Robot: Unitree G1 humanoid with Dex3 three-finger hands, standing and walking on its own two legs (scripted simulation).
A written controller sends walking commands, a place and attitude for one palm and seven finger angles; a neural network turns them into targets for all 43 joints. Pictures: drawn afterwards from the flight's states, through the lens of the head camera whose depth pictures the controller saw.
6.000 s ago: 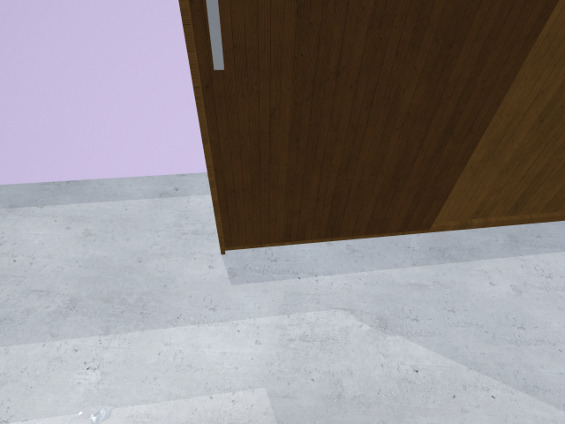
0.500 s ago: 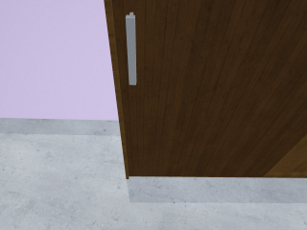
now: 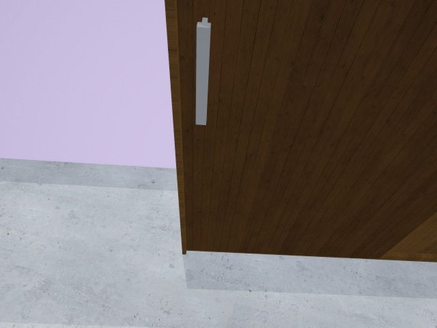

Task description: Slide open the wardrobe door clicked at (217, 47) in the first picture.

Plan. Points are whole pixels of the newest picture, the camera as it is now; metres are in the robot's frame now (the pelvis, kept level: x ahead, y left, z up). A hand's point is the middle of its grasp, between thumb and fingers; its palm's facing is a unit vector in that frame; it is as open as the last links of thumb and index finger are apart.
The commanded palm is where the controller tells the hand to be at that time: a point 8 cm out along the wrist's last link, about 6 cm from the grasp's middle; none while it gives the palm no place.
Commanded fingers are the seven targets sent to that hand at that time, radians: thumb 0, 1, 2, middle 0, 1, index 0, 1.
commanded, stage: look again from close up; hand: left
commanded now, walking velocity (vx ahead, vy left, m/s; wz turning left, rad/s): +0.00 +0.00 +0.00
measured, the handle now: (202, 75) +0.56 +0.09 +0.19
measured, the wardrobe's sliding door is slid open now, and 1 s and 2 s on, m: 0.00 0.00 0.00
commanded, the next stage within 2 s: shuffle to correct the standing spot in 1.62 s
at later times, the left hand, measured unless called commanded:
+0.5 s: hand out of the picture -0.04 +0.16 -0.18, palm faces +0.03 -0.99 -0.14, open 7.3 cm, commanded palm none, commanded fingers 0.00 0.90 0.90 -0.20 -0.30 -0.20 -0.30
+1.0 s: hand out of the picture -0.06 +0.15 -0.18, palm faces +0.04 -0.99 -0.12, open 7.3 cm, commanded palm none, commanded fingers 0.00 0.90 0.90 -0.20 -0.30 -0.20 -0.30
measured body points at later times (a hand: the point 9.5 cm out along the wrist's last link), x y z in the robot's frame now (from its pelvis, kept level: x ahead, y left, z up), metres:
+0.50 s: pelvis -0.01 +0.01 +0.00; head -0.01 +0.02 +0.45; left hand -0.04 +0.22 -0.16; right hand -0.03 -0.20 -0.16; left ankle +0.02 +0.08 -0.74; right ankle -0.02 -0.13 -0.74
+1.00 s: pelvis -0.02 +0.00 +0.00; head -0.03 +0.02 +0.45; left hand -0.06 +0.20 -0.17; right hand -0.04 -0.20 -0.16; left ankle +0.02 +0.08 -0.74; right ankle -0.02 -0.13 -0.74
